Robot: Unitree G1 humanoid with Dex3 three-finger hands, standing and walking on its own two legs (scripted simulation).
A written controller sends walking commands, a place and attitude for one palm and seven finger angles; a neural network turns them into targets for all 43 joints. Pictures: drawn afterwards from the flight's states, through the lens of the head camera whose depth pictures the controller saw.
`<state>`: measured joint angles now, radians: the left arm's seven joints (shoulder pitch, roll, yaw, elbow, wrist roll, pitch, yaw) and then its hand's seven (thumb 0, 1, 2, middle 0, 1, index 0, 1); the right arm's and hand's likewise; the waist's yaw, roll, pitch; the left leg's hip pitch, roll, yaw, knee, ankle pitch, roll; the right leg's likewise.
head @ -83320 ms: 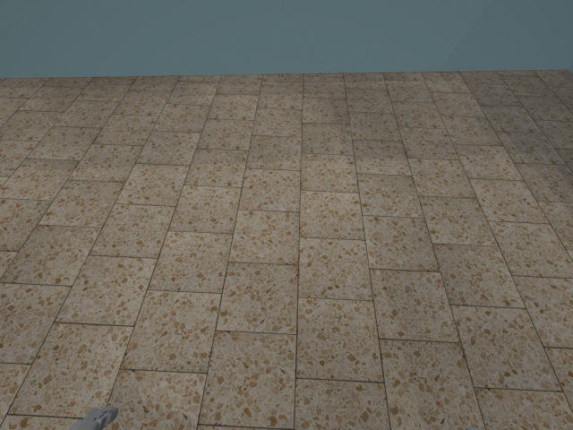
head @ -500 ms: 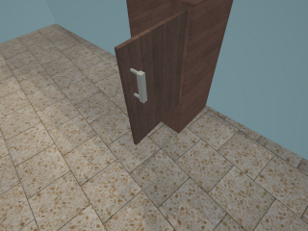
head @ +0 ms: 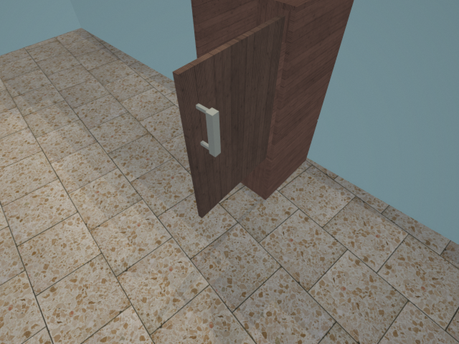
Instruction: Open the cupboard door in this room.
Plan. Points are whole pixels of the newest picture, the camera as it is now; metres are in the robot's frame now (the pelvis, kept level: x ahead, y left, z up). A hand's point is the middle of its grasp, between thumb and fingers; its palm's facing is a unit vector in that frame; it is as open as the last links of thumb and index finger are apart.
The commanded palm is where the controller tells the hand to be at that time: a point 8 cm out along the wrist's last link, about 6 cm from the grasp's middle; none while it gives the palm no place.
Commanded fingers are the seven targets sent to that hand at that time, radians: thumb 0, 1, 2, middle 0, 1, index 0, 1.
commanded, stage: look to check the result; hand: left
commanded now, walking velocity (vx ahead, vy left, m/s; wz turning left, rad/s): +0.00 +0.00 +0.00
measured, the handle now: (207, 130) +0.61 +0.10 -0.01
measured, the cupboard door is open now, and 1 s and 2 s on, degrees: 92 92 92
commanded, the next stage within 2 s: stand and wait in 0.40 s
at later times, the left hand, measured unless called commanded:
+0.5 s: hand out of the picture +0.03 +0.18 -0.17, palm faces +0.03 -0.98 -0.22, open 7.4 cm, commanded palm none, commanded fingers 0.00 0.90 0.90 -0.20 -0.30 -0.20 -0.30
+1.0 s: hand out of the picture +0.05 +0.19 -0.17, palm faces +0.02 -0.97 -0.23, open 7.4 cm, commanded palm none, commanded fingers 0.00 0.90 0.90 -0.20 -0.30 -0.20 -0.30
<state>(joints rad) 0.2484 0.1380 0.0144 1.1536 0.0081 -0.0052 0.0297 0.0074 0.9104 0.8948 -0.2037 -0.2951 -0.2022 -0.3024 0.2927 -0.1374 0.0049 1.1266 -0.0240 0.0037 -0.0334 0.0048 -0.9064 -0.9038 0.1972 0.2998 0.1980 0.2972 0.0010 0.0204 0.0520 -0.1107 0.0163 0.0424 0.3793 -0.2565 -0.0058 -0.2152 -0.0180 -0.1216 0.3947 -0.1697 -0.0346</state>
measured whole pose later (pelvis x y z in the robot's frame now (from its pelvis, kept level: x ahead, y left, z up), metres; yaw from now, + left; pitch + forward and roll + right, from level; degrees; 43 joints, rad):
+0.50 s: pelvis +0.01 +0.00 +0.00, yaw +0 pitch +0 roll +0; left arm 0.21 0.16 0.02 1.15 0.01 -0.01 0.03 0.01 0.91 0.89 -0.20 -0.30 -0.20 -0.30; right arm 0.26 -0.16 0.01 1.13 -0.02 0.00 -0.03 0.01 -0.91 -0.90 0.20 0.30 0.20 0.30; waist 0.00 0.02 0.05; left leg -0.08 0.02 0.04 0.35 -0.26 -0.01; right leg -0.19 -0.01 -0.13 0.38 -0.18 -0.04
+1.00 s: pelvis +0.02 +0.00 +0.00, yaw +0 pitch -1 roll +0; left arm 0.19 0.19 0.01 1.15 0.01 -0.02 0.02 0.01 0.91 0.89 -0.20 -0.30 -0.20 -0.30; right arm 0.23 -0.19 0.01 1.13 -0.02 0.00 -0.03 0.01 -0.91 -0.90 0.20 0.30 0.20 0.30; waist 0.00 0.02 0.05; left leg -0.06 0.03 0.04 0.33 -0.26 -0.01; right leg -0.17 -0.01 -0.13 0.35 -0.18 -0.03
